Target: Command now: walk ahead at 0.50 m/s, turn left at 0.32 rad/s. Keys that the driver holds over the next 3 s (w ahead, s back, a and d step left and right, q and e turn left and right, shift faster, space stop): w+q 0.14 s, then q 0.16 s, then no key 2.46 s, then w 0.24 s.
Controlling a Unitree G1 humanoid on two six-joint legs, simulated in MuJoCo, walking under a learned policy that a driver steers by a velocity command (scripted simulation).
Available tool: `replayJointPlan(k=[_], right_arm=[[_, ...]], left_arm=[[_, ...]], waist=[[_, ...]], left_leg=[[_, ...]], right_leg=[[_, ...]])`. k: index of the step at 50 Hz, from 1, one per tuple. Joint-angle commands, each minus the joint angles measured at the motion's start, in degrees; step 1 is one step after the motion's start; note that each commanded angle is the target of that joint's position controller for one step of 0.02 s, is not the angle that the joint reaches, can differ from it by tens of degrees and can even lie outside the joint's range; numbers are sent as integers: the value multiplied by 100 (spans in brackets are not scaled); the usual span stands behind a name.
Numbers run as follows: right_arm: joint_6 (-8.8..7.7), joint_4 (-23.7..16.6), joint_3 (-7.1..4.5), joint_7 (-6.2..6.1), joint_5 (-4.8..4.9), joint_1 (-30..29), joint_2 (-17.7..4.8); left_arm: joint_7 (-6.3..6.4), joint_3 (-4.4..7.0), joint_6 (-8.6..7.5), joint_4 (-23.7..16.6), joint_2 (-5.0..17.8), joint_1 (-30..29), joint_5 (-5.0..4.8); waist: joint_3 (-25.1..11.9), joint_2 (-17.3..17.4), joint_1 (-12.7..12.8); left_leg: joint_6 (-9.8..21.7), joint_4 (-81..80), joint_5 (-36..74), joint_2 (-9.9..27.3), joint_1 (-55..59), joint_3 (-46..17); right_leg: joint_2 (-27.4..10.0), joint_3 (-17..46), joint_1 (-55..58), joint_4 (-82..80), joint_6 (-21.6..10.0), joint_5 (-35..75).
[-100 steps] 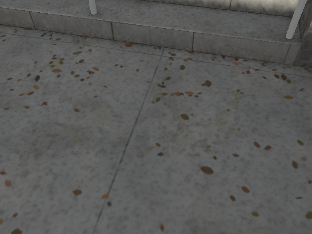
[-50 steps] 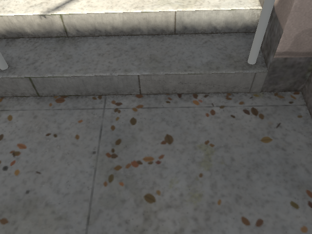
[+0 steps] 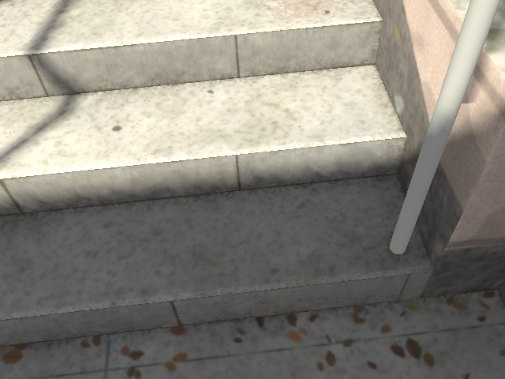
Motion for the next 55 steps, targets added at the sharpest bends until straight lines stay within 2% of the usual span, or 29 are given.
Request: replayJointPlan(k=[1,5,7,9,11,13,16,17,18,19,20,21,22,23,24,25,29,32,35,36,37,39,40,41,42,43,44,47,55], right_arm=[[71,-245,-103,86,-119,101,-405],[143,-387,-88,184,-112,-428,-253],[123,-515,-39,212,-147,-893,-164],[97,-604,19,242,-131,-1189,-61],[73,-695,87,264,-87,-1516,30],[85,-686,80,280,-59,-1497,-5],[67,-694,16,222,-201,-1238,-180],[2,-589,-41,196,-272,-862,-304],[-82,-354,-101,147,-359,-175,-460],[-167,-308,-244,41,-389,307,-1059],[-110,-398,-339,-16,-145,17,-1447],[-3,-476,-271,-87,127,-15,-1062],[28,-502,-178,-143,183,-502,-785],[58,-498,-40,-178,149,-864,-405],[68,-481,27,-218,159,-1063,-249],[80,-472,55,-234,114,-1191,-222],[53,-259,35,-168,31,-1075,-428],[96,-111,62,-172,-10,-1108,-398],[144,33,67,-188,-23,-1138,-413],[119,-252,20,-235,102,-1794,-545],[133,-267,24,-278,151,-1901,-525],[154,-102,65,-293,178,-1488,-340],[139,-42,74,-266,143,-1346,-284],[147,-68,32,-264,125,-1231,-291],[150,-51,44,-280,51,-1423,-310],[157,-57,47,-287,48,-1473,-256],[174,-12,64,-301,41,-1462,-203],[201,106,53,-294,45,-1462,-293],[139,368,56,-245,99,-1681,-318]], left_arm=[[37,172,-121,18,587,570,-68],[35,231,-241,269,670,753,-140],[53,218,-265,429,563,897,-128],[63,211,-277,528,560,851,-148],[84,240,-270,605,679,828,-156],[103,262,-205,721,788,1029,-182],[216,321,-88,822,961,1025,-217],[232,335,-32,827,1009,972,-188],[215,325,14,816,970,967,-203],[205,246,25,638,715,1211,-172],[165,92,90,517,175,1777,-406],[184,168,199,737,558,1547,-205],[172,161,251,723,505,1169,-198],[190,127,279,761,405,994,-145],[198,141,344,771,457,893,-63],[197,144,432,922,468,1133,-16],[198,139,563,1099,341,1128,-108],[247,139,637,1138,329,803,-98],[279,117,644,1209,283,631,-147],[376,198,549,1058,523,157,-309],[402,182,483,1129,518,205,-299],[375,129,413,1363,389,534,-170],[363,118,393,1415,463,653,-130],[350,199,384,1523,778,568,-194],[316,142,319,1541,499,494,-222],[303,88,249,1559,364,386,-178],[292,92,190,1538,441,193,-154],[273,70,68,1586,484,111,-195],[246,-12,63,1765,568,90,-182]], waist=[[-198,-853,211],[-7,-633,168],[100,-560,244],[244,-589,219],[261,-695,275],[157,-758,301],[-17,-773,158],[-225,-697,-1],[-648,-335,-328],[-1308,461,-403],[-2307,1462,36],[-2441,203,-94],[-1617,203,18],[-914,42,203],[-597,224,320],[-588,337,412],[-744,242,422],[-547,427,305],[-319,510,206],[-316,507,276],[-289,439,337],[-210,167,370],[-94,-68,307],[144,-668,61],[167,-648,174],[72,-725,122],[16,-775,59],[-135,-557,88],[-236,-217,239]], left_leg=[[-43,226,436,409,-1111,-224],[-146,-31,1115,537,-1704,-196],[-144,-427,1473,573,-1971,-156],[-156,-1156,1847,503,-1711,88],[-118,-1962,2118,367,-1184,438],[-58,-2259,2153,216,-877,672],[193,-2681,1486,-65,-496,741],[299,-2934,1435,-218,-43,690],[439,-3503,2309,-236,817,519],[682,-3173,4965,1056,2156,-762],[1942,-3209,7403,2578,3474,-2811],[1791,-3368,6782,2274,3002,-2248],[1690,-3657,5927,2011,2215,-1743],[1368,-3975,5219,1684,1475,-1340],[1145,-4155,4853,1421,1054,-1088],[1026,-4255,4709,1271,718,-859],[978,-4409,4011,1178,628,-672],[887,-4674,2157,1089,484,-807],[848,-4903,652,1075,328,-1047],[785,-4894,-170,1094,279,-1250],[697,-4899,-571,1044,164,-1260],[380,-4840,-1013,783,-72,-1156],[223,-4641,-828,617,-231,-1014],[80,-4628,-519,256,-108,-552],[-8,-4324,-40,145,475,-379],[9,-4125,375,127,851,-319],[67,-4024,678,156,1073,-320],[180,-3945,1189,179,1150,-329],[145,-3901,1871,191,1198,-313]], right_leg=[[-1476,1434,1177,-1846,-524,307],[-1501,709,1357,-2147,-637,837],[-1492,379,1522,-2216,-657,1033],[-1330,-167,1424,-2039,-580,2192],[-1170,-633,1316,-1799,-450,3040],[-1219,-748,1541,-1399,-377,3582],[-1399,-694,1960,-444,-279,4519],[-1335,-725,1924,293,-239,4544],[-1127,-817,1665,1424,-70,3828],[-803,-888,570,3046,126,1427],[263,-348,-851,4918,327,-2690],[-120,529,-729,4811,295,-2293],[-208,554,-815,4661,302,-1982],[-396,569,-750,4087,309,-1734],[-462,581,-567,3668,323,-1538],[-371,489,-173,3538,330,-1353],[-223,485,150,2764,346,-1230],[-208,482,263,1896,327,-1167],[-132,441,491,1223,332,-1089],[-369,695,457,905,398,-993],[-292,582,687,354,393,-746],[-333,564,1239,-467,282,-82],[-582,764,1319,-526,154,-30],[-527,762,656,-482,-32,-856],[-501,829,118,-748,-51,-1264],[-529,864,-95,-926,20,-1277],[-511,861,-151,-989,110,-1021],[-474,818,152,-901,169,-405],[-385,735,567,-841,103,133]])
